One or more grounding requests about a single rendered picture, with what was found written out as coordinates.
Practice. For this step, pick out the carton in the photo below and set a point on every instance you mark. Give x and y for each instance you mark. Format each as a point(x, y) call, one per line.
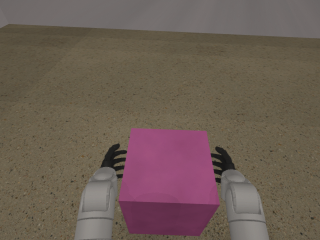
point(168, 185)

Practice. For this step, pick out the robot right forearm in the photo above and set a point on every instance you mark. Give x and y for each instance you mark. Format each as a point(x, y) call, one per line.
point(244, 208)

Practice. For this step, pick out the robot left forearm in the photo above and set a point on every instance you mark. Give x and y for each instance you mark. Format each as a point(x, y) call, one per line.
point(97, 206)

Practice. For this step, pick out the robot left hand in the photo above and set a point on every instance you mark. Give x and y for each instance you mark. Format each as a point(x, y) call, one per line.
point(109, 160)

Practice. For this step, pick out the robot right hand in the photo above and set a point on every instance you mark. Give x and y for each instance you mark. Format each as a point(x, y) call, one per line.
point(225, 164)

